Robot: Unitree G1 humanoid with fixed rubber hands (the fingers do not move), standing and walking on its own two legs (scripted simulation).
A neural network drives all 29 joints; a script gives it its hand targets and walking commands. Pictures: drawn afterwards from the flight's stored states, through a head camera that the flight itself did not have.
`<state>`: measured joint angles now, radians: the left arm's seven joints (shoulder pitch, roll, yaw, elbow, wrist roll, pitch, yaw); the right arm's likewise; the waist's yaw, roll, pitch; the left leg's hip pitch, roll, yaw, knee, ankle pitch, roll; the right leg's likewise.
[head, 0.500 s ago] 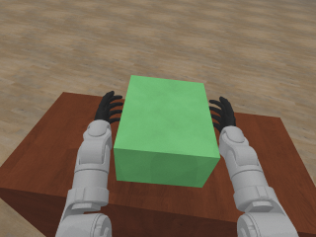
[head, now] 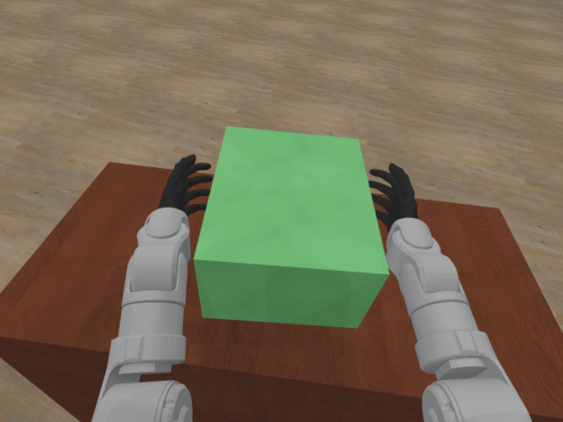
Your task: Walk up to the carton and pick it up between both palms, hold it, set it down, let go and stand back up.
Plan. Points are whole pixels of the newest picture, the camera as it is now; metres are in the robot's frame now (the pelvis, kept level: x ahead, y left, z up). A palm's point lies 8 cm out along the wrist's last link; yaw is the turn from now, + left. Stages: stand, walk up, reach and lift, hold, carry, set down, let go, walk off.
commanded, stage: reach and lift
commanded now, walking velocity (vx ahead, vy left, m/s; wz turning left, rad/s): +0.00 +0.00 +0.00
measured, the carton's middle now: (287, 220) +0.40 -0.01 +0.10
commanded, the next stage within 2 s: hold in 0.60 s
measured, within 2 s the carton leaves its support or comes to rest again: neither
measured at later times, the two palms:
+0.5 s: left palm (165, 203) +0.36 +0.16 +0.17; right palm (402, 206) +0.36 -0.16 +0.16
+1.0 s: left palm (160, 203) +0.35 +0.16 +0.18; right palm (403, 201) +0.36 -0.16 +0.18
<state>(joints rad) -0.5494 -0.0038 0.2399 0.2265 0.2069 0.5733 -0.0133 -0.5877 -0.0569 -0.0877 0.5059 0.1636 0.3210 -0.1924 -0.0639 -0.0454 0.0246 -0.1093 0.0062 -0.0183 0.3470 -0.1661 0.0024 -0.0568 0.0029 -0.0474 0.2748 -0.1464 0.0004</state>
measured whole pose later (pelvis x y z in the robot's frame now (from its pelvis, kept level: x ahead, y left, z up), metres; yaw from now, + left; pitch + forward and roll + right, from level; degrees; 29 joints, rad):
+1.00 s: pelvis -0.01 -0.01 +0.00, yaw +0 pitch -6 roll -1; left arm -0.57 -0.02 0.29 0.11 0.25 0.71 -0.06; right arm -0.64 -0.06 -0.08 0.45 0.20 0.43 -0.20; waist -0.05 -0.05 0.02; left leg -0.07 0.01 -0.03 0.34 -0.16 -0.01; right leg -0.02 0.02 -0.04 0.27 -0.14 -0.01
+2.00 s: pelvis -0.01 +0.00 +0.00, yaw +0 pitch -6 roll -1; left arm -0.56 -0.01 0.28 0.09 0.26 0.72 -0.07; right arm -0.62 -0.05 -0.08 0.43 0.20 0.41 -0.21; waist -0.05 -0.04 0.01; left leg -0.08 0.01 -0.03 0.34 -0.16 0.00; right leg -0.02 0.01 -0.03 0.27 -0.14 -0.01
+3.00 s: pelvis -0.02 -0.01 +0.00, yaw +0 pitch -7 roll -1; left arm -0.59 -0.02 0.31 0.14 0.28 0.70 -0.08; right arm -0.66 -0.04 -0.10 0.50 0.16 0.37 -0.19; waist -0.05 -0.06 0.03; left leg -0.07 0.00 -0.03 0.33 -0.14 0.00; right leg -0.03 0.01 -0.03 0.28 -0.13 -0.01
